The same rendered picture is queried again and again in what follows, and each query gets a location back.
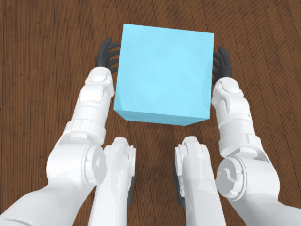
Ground left robot upper arm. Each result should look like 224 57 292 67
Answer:
0 143 107 226

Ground robot right hand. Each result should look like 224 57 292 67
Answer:
212 46 233 86

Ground right robot upper arm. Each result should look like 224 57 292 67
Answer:
215 156 301 226

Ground robot left hand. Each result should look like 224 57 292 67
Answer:
95 37 121 74

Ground robot right shin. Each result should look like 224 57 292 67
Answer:
178 136 210 197

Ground carton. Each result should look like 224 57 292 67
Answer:
113 24 214 126

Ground robot left forearm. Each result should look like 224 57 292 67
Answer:
46 67 115 173

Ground robot right forearm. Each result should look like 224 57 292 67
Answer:
211 77 273 166

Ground left robot foot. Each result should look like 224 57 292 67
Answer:
127 175 135 208

